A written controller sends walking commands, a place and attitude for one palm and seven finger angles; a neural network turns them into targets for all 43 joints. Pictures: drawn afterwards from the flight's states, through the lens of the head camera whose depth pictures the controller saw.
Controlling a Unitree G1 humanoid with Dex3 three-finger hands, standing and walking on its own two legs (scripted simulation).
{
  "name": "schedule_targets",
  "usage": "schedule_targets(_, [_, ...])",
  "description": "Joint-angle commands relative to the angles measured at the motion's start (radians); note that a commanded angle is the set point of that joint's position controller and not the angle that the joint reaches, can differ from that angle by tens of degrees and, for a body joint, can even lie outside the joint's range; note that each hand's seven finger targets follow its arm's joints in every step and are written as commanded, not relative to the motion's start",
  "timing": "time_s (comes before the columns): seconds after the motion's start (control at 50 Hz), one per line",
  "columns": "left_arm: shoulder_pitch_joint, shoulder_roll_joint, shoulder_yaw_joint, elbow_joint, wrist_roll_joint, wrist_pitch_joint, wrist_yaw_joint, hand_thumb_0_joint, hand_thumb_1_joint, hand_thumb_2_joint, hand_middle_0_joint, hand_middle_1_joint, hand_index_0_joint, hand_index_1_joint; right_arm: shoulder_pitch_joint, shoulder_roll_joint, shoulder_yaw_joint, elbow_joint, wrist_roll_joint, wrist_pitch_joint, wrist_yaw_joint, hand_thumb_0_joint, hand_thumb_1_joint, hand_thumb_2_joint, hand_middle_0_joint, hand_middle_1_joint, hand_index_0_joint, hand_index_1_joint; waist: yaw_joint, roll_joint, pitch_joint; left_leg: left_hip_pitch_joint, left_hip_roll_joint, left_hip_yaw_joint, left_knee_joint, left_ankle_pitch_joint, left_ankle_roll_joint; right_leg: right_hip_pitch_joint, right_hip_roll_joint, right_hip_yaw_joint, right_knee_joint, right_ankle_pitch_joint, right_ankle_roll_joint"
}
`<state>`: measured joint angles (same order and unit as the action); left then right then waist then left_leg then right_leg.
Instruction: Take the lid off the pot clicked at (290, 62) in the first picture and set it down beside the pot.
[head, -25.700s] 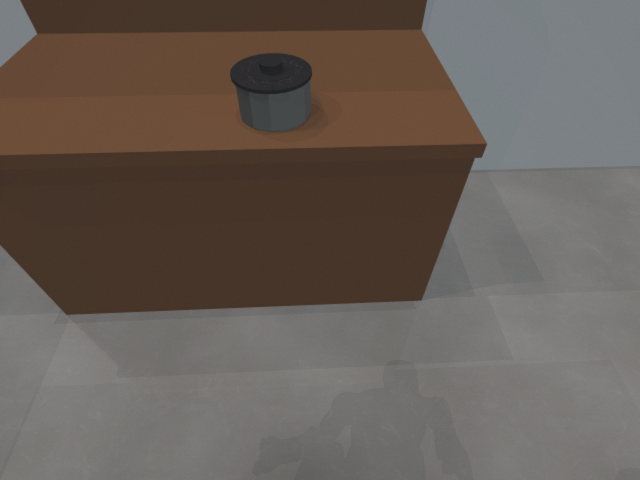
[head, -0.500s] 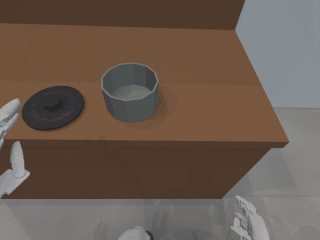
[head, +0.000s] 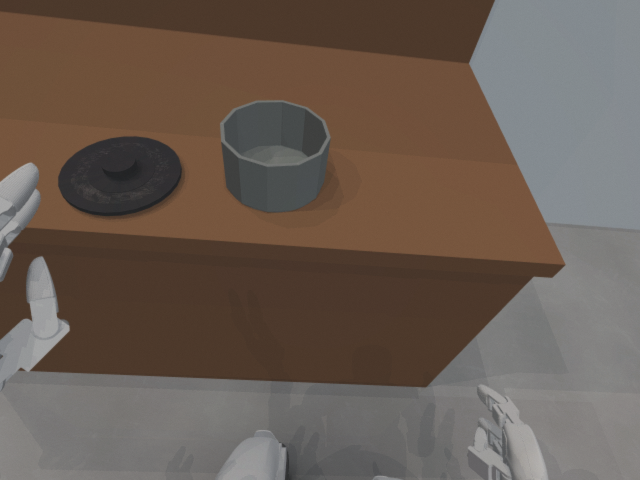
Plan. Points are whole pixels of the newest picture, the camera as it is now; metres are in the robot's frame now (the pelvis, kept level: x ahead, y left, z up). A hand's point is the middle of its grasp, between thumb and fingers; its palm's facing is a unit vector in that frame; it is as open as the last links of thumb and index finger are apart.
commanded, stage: step back with the hand held close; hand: left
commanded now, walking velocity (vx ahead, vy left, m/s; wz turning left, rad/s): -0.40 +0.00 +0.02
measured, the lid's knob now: (119, 164) +0.56 +0.37 +0.02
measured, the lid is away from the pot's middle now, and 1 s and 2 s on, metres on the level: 0.26 0.26 0.26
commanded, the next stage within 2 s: stop stepping back and stand still in 0.32 s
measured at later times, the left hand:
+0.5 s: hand out of the picture +0.12 +0.26 +0.17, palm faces +0.19 -0.90 -0.39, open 7.4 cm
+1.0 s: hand out of the picture +0.02 +0.28 +0.19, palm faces +0.26 -0.90 -0.34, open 7.4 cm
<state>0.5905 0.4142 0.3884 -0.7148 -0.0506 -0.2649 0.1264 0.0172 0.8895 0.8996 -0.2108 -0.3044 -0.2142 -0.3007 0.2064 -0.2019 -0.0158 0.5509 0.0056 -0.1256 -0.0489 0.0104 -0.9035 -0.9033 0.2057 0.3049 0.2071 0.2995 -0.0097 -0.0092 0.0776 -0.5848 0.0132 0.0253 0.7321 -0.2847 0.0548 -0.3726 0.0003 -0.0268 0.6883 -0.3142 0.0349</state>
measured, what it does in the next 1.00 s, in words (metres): walks backwards: right foot, then left foot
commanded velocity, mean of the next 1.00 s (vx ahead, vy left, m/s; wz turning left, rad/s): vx -0.03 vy -0.05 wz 0.03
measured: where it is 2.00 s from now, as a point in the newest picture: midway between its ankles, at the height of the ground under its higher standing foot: outside the picture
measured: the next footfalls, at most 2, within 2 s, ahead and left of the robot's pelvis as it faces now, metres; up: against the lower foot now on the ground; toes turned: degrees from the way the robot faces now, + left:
right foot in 0.22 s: -0.06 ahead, -0.13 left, +0.00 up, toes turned -5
left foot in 0.44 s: -0.04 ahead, +0.13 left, +0.00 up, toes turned -5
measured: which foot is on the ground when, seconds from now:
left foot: down 0.00-0.22, up 0.24-0.42, down 0.44-0.76, up 0.78-0.96, down 0.98-1.00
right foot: down 0.00-0.00, up 0.02-0.20, down 0.22-0.42, up 0.44-0.74, down 0.76-0.98, up 1.00-1.00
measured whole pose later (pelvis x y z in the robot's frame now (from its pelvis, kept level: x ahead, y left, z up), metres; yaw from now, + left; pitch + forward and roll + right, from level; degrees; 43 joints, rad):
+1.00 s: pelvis -0.19 +0.07 +0.01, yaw -5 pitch +0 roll -2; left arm 0.59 0.37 0.33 -0.65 -0.04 -0.19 0.14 0.02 0.89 0.90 -0.21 -0.30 -0.21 -0.30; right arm 0.28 -0.20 -0.01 0.59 0.02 -0.10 -0.05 0.01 -0.90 -0.90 0.21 0.30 0.21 0.30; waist -0.03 -0.05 -0.04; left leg -0.34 0.05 0.00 0.67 -0.39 0.05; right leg -0.24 0.02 -0.05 0.68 -0.45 -0.02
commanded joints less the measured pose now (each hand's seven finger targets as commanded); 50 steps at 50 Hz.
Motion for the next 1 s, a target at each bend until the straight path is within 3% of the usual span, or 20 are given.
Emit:
schedule_targets(0.0, [-0.034, 0.191, 0.177, -0.249, -0.019, -0.056, 0.026, 0.0, 0.9, 0.9, -0.2, -0.3, -0.2, -0.3, -0.047, -0.121, -0.049, -0.154, -0.015, -0.069, -0.005, 0.0, -0.9, -0.9, 0.2, 0.3, 0.2, 0.3, -0.008, 0.334, -0.203, 0.004, 0.312, -0.375, -0.582, -0.394, 0.052, 0.076, 0.087, 0.008, 0.429, -0.291, -0.034])
schedule_targets(0.06, [-0.032, 0.166, 0.167, -0.205, -0.039, -0.05, 0.019, 0.0, 0.9, 0.9, -0.2, -0.3, -0.2, -0.3, -0.041, -0.131, -0.068, -0.147, -0.003, -0.068, 0.024, 0.0, -0.9, -0.9, 0.2, 0.3, 0.2, 0.3, 0.006, 0.313, -0.206, 0.048, 0.282, -0.196, -0.536, -0.329, 0.009, 0.082, 0.095, -0.001, 0.472, -0.282, -0.037])
schedule_targets(0.14, [0.002, 0.167, 0.158, -0.153, -0.056, -0.031, 0.007, 0.0, 0.9, 0.9, -0.2, -0.3, -0.2, -0.3, -0.022, -0.108, -0.053, -0.131, -0.015, -0.044, 0.03, 0.0, -0.9, -0.9, 0.2, 0.3, 0.2, 0.3, 0.019, 0.224, -0.255, 0.139, 0.261, -0.185, -0.451, -0.279, -0.05, 0.218, 0.043, -0.011, -0.038, -0.249, -0.086])
schedule_targets(0.2, [-0.088, 0.193, 0.093, -0.199, -0.022, -0.055, -0.006, 0.0, 0.9, 0.9, -0.2, -0.3, -0.2, -0.3, -0.055, -0.065, -0.036, -0.122, 0.008, -0.036, 0.023, 0.0, -0.9, -0.9, 0.2, 0.3, 0.2, 0.3, 0.006, -0.254, -0.178, 0.218, -0.058, 0.039, 0.436, -0.244, -0.114, -0.075, -0.334, 0.275, -0.507, 0.118, -0.185])
schedule_targets(0.24, [-0.096, 0.15, 0.079, -0.076, -0.011, -0.009, -0.02, 0.0, 0.9, 0.9, -0.2, -0.3, -0.2, -0.3, -0.113, -0.058, -0.045, -0.114, 0.027, -0.022, 0.017, 0.0, -0.9, -0.9, 0.2, 0.3, 0.2, 0.3, -0.029, -0.323, -0.07, 0.109, -0.035, -0.088, 0.748, -0.243, -0.087, -0.211, -0.358, 0.259, -0.396, 0.372, -0.214])
schedule_targets(0.3, [-0.119, 0.152, 0.082, -0.076, -0.003, -0.029, -0.01, 0.0, 0.9, 0.9, -0.2, -0.3, -0.2, -0.3, -0.152, -0.043, 0.002, -0.134, 0.014, 0.019, 0.004, 0.0, -0.9, -0.9, 0.2, 0.3, 0.2, 0.3, -0.026, -0.058, 0.015, 0.064, 0.03, -0.101, 0.473, -0.258, -0.083, -0.06, -0.3, 0.185, -0.262, 0.535, -0.187])
schedule_targets(0.38, [-0.041, 0.178, 0.13, -0.129, -0.018, -0.065, 0.023, 0.0, 0.9, 0.9, -0.2, -0.3, -0.2, -0.3, -0.091, -0.08, -0.014, -0.116, 0.022, -0.011, -0.012, 0.0, -0.9, -0.9, 0.2, 0.3, 0.2, 0.3, -0.038, -0.034, -0.117, 0.23, 0.022, -0.017, -0.3, 0.023, -0.061, 0.137, -0.191, 0.064, 0.004, 0.621, -0.089])
schedule_targets(0.4, [-0.189, -0.113, -0.292, 0.764, 0.094, 0.153, -0.118, 0.0, 0.9, 0.9, -0.2, -0.3, -0.2, -0.3, -0.03, -0.341, -0.106, 0.128, -0.02, -0.032, 0.047, 0.0, -0.9, -0.9, 0.2, 0.3, 0.2, 0.3, -0.067, 0.271, -0.074, 0.256, 0.242, -0.412, -0.14, 0.569, 0.047, -0.264, -0.134, 0.07, 0.278, 0.192, 0.001])
schedule_targets(0.42, [-0.45, 0.319, 0.185, -0.601, -0.051, -0.044, -0.028, 0.0, 0.9, 0.9, -0.2, -0.3, -0.2, -0.3, -0.153, -0.107, -0.072, -0.208, 0.031, -0.047, 0.048, 0.0, -0.9, -0.9, 0.2, 0.3, 0.2, 0.3, -0.004, 0.251, -0.276, 0.379, 0.379, -0.389, -0.412, 0.468, 0.139, -0.092, 0.062, 0.067, 0.402, -0.339, 0.014])
schedule_targets(0.44, [-0.073, 0.311, 0.247, -0.272, -0.018, -0.094, -0.02, 0.0, 0.9, 0.9, -0.2, -0.3, -0.2, -0.3, 0.017, -0.135, -0.099, -0.118, 0.009, -0.089, 0.031, 0.0, -0.9, -0.9, 0.2, 0.3, 0.2, 0.3, -0.024, 0.114, -0.283, 0.482, 0.324, -0.393, -0.326, 0.557, 0.129, -0.217, 0.1, 0.075, 0.561, -0.302, -0.019])
schedule_targets(0.48, [0.121, 0.256, 0.233, -0.462, -0.067, -0.04, -0.024, 0.0, 0.9, 0.9, -0.2, -0.3, -0.2, -0.3, -0.053, -0.11, -0.072, -0.16, -0.009, -0.083, 0.073, 0.0, -0.9, -0.9, 0.2, 0.3, 0.2, 0.3, -0.015, 0.387, -0.352, 0.351, 0.317, -0.489, -0.387, 0.242, 0.1, -0.189, 0.057, 0.181, 0.643, -0.266, 0.0])
schedule_targets(0.58, [0.21, 0.188, 0.186, -0.341, -0.019, 0.017, 0.029, 0.0, 0.9, 0.9, -0.2, -0.3, -0.2, -0.3, -0.054, -0.105, -0.057, -0.142, 0.015, -0.054, 0.076, 0.0, -0.9, -0.9, 0.2, 0.3, 0.2, 0.3, 0.0, 0.32, -0.14, 0.116, 0.182, -0.255, -0.496, -0.39, 0.03, -0.007, 0.053, -0.009, 0.226, -0.088, -0.024])
schedule_targets(0.68, [0.075, 0.144, 0.131, -0.034, -0.012, 0.036, 0.012, 0.0, 0.9, 0.9, -0.2, -0.3, -0.2, -0.3, -0.014, -0.108, -0.044, -0.134, 0.012, -0.03, 0.019, 0.0, -0.9, -0.9, 0.2, 0.3, 0.2, 0.3, -0.011, 0.156, -0.124, 0.118, 0.096, -0.145, -0.338, -0.344, -0.034, 0.267, 0.091, -0.118, -0.264, -0.093, -0.076])
schedule_targets(0.72, [0.003, 0.168, 0.123, 0.014, -0.005, 0.022, -0.005, 0.0, 0.9, 0.9, -0.2, -0.3, -0.2, -0.3, 0.003, -0.106, -0.053, -0.111, 0.011, -0.008, -0.001, 0.0, -0.9, -0.9, 0.2, 0.3, 0.2, 0.3, -0.022, -0.118, -0.128, 0.16, -0.018, 0.001, 0.126, -0.243, -0.023, 0.19, -0.081, 0.053, -0.445, 0.0, -0.15])
schedule_targets(0.76, [-0.07, 0.158, 0.093, 0.013, -0.009, 0.026, -0.012, 0.0, 0.9, 0.9, -0.2, -0.3, -0.2, -0.3, -0.02, -0.119, -0.062, -0.107, 0.022, 0.001, 0.006, 0.0, -0.9, -0.9, 0.2, 0.3, 0.2, 0.3, -0.015, -0.308, -0.124, 0.04, -0.055, -0.031, 0.561, -0.147, -0.034, 0.082, -0.289, 0.325, -0.471, -0.041, -0.258])
schedule_targets(0.8, [-0.086, 0.155, 0.075, -0.015, -0.015, 0.026, -0.019, 0.0, 0.9, 0.9, -0.2, -0.3, -0.2, -0.3, -0.06, -0.13, -0.062, -0.124, 0.025, 0.007, 0.018, 0.0, -0.9, -0.9, 0.2, 0.3, 0.2, 0.3, -0.017, -0.222, 0.022, -0.047, 0.023, -0.119, 0.61, -0.113, -0.03, -0.022, -0.327, 0.397, -0.474, -0.118, -0.286])
schedule_targets(0.88, [-0.203, 0.172, 0.047, -0.186, 0.021, -0.003, 0.009, 0.0, 0.9, 0.9, -0.2, -0.3, -0.2, -0.3, -0.114, -0.099, -0.025, -0.109, 0.019, -0.007, 0.0, 0.0, -0.9, -0.9, 0.2, 0.3, 0.2, 0.3, -0.01, -0.034, 0.04, 0.141, 0.078, -0.033, 0.109, -0.186, 0.002, 0.01, -0.286, 0.216, -0.408, -0.115, -0.231])
schedule_targets(0.92, [-0.1, 0.166, 0.072, -0.185, 0.017, -0.001, 0.038, 0.0, 0.9, 0.9, -0.2, -0.3, -0.2, -0.3, -0.063, -0.095, -0.02, -0.101, 0.013, -0.036, -0.014, 0.0, -0.9, -0.9, 0.2, 0.3, 0.2, 0.3, -0.018, 0.105, -0.039, 0.358, 0.027, 0.03, -0.271, -0.09, 0.005, 0.023, -0.157, 0.076, -0.194, -0.135, -0.165])
schedule_targets(0.96, [-0.069, 0.159, 0.087, -0.27, -0.006, -0.02, 0.058, 0.0, 0.9, 0.9, -0.2, -0.3, -0.2, -0.3, -0.057, -0.122, -0.031, -0.14, 0.01, -0.058, -0.006, 0.0, -0.9, -0.9, 0.2, 0.3, 0.2, 0.3, -0.014, 0.436, -0.092, 0.546, 0.284, -0.467, -0.444, -0.011, 0.118, -0.214, 0.066, -0.023, 0.205, -0.26, -0.057])
schedule_targets(0.98, [-0.017, 0.144, 0.095, -0.188, -0.013, -0.027, 0.055, 0.0, 0.9, 0.9, -0.2, -0.3, -0.2, -0.3, -0.052, -0.124, -0.04, -0.14, 0.011, -0.052, -0.003, 0.0, -0.9, -0.9, 0.2, 0.3, 0.2, 0.3, -0.018, 0.324, -0.117, 0.501, 0.309, -0.513, -0.45, 0.078, 0.155, -0.211, 0.089, 0.024, 0.333, -0.275, -0.048])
